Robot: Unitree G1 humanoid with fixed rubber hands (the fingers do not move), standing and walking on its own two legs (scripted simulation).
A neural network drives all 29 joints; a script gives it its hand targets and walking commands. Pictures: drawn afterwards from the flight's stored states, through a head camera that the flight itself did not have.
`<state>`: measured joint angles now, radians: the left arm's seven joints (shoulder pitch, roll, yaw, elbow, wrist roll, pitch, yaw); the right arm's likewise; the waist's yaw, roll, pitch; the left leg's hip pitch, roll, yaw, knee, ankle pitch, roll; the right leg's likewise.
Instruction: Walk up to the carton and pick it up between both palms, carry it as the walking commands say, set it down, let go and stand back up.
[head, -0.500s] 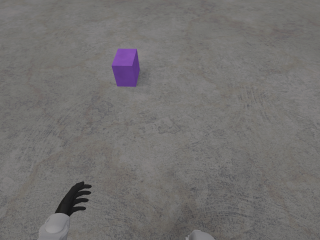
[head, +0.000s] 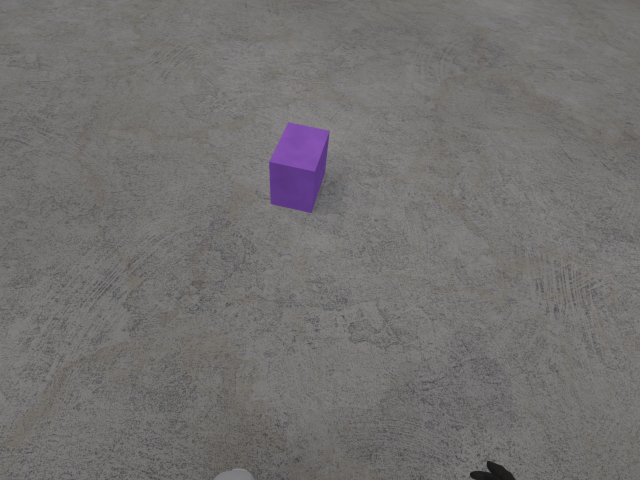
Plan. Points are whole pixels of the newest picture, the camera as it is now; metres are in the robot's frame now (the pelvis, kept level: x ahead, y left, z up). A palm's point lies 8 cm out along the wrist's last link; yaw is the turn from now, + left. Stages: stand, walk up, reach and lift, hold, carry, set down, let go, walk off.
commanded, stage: walk up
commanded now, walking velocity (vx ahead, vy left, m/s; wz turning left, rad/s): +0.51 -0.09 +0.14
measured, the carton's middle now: (299, 167) +1.32 +0.06 -0.64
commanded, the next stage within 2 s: none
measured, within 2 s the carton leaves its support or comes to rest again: neither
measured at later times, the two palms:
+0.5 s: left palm (121, 382) +0.25 +0.27 -0.08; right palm (454, 309) +0.39 -0.23 -0.10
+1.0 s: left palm (182, 181) +0.64 +0.28 -0.08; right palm (426, 231) +0.60 -0.22 -0.14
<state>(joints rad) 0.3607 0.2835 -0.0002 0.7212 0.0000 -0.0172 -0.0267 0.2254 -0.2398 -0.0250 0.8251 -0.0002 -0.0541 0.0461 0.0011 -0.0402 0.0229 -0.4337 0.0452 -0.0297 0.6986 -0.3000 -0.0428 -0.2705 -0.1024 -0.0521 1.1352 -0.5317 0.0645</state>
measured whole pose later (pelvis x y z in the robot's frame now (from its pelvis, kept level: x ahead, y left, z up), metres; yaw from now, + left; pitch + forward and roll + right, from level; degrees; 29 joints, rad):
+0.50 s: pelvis +0.26 +0.01 +0.02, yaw +5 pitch +1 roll +1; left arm 0.48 0.26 0.00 0.73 0.00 -0.04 -0.03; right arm 0.19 -0.24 -0.03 0.83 0.00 -0.02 0.04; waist 0.00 0.02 0.01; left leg -0.48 0.05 -0.03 0.78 -0.28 -0.04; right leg -0.10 -0.11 -0.14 0.43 -0.34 0.04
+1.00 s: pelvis +0.54 +0.01 +0.00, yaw +5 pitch -1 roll +1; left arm 0.23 0.26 0.00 0.73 0.00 -0.04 -0.05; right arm 0.36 -0.23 -0.03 0.84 0.00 -0.03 0.03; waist 0.01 0.06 0.02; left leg -0.10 0.08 0.02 0.74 -0.52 -0.03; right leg -0.43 -0.09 -0.13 0.71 -0.24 0.00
